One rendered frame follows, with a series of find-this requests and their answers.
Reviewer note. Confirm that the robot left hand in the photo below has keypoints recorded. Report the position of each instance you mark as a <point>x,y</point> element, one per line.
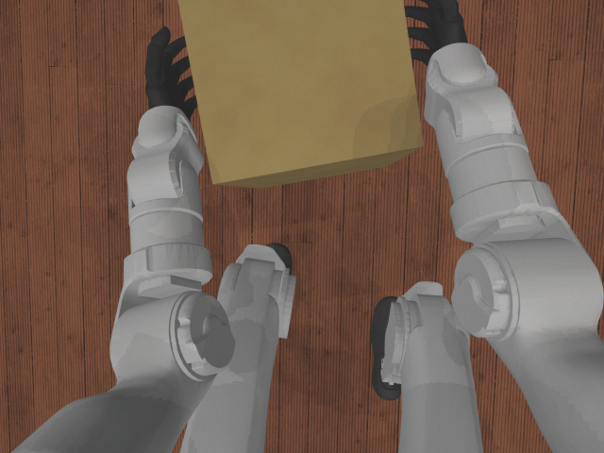
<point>162,77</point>

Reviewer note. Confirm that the left robot forearm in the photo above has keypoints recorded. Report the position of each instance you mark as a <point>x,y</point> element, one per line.
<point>168,255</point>

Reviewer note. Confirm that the right robot forearm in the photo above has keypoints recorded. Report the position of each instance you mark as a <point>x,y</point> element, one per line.
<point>495,191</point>

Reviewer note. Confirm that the robot right hand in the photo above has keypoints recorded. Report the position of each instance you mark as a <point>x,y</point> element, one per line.
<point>445,27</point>

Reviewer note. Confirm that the carton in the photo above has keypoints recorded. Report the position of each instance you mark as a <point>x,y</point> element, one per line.
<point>294,90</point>

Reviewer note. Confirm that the robot left upper arm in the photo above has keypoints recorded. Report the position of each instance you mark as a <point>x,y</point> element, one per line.
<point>165,355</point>

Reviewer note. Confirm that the robot right thigh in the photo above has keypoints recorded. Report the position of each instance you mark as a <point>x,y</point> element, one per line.
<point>439,410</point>

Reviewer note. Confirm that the robot right upper arm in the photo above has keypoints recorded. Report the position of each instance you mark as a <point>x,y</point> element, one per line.
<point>537,302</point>

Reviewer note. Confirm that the robot left foot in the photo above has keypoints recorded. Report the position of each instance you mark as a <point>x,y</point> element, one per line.
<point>283,253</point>

